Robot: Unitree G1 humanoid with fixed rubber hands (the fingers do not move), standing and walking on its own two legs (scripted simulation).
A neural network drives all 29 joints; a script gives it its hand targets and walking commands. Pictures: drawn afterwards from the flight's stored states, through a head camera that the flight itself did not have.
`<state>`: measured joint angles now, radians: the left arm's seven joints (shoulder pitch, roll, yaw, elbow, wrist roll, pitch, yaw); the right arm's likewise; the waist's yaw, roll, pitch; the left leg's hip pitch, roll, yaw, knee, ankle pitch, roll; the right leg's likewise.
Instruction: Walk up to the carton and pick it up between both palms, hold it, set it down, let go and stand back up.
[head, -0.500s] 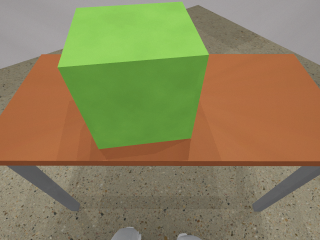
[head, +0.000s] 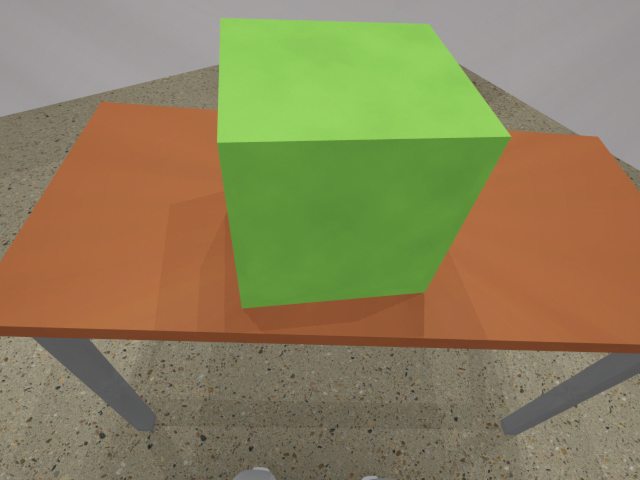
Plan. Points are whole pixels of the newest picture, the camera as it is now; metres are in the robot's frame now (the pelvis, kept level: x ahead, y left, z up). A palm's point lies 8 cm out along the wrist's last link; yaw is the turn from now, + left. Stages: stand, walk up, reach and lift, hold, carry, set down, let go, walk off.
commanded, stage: walk up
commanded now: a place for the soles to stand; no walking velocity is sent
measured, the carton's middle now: (333, 169) +0.51 +0.02 +0.10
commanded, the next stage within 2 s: reach and lift in 1.62 s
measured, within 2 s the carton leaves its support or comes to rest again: neither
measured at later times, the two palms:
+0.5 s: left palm out of the picture +0.05 +0.29 -0.09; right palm out of the picture +0.08 -0.37 -0.10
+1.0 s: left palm out of the picture +0.10 +0.29 -0.09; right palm out of the picture +0.09 -0.37 -0.10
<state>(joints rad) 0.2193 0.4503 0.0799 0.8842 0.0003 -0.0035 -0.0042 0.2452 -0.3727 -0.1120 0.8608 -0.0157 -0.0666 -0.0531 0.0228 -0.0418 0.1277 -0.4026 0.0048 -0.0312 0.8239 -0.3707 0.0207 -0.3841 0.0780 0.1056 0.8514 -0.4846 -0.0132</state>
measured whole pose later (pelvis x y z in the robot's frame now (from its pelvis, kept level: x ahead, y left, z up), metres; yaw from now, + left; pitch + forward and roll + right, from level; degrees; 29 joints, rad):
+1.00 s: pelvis +0.01 -0.05 +0.00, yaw +1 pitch -2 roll +1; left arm 0.13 0.45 0.08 0.94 0.00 -0.02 0.00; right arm 0.23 -0.37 -0.11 0.86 -0.01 -0.04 -0.03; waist 0.02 -0.01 0.11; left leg -0.37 0.02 -0.06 0.78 -0.37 -0.05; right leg -0.37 0.07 0.09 0.82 -0.41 -0.03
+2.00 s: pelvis +0.01 -0.05 +0.00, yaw +1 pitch -2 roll +1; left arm 0.02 0.43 0.08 0.55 0.00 0.31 0.03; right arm 0.07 -0.37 -0.11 0.92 -0.01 -0.25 0.06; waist 0.02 -0.02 0.14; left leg -0.37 0.02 -0.06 0.78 -0.38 -0.05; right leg -0.37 0.07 0.09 0.82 -0.41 -0.03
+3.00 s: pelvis -0.04 -0.05 +0.02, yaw +1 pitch -6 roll +1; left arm 0.15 0.35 0.08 0.25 -0.10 0.18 0.10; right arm 0.15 -0.37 -0.10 0.24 0.24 0.06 0.13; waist 0.02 -0.04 0.00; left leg -0.27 0.02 -0.05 0.58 -0.26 -0.02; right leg -0.27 0.05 0.09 0.62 -0.25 -0.01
